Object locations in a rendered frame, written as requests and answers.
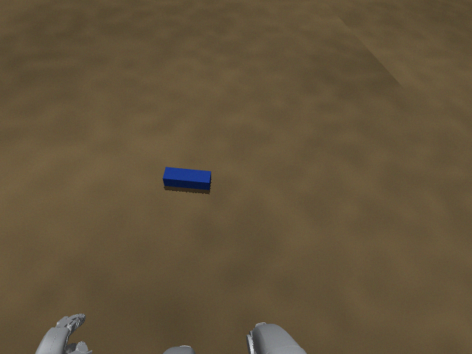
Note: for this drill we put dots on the carton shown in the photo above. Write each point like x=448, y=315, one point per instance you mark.
x=187, y=178

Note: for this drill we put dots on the left robot hand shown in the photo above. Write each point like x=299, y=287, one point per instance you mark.
x=56, y=339

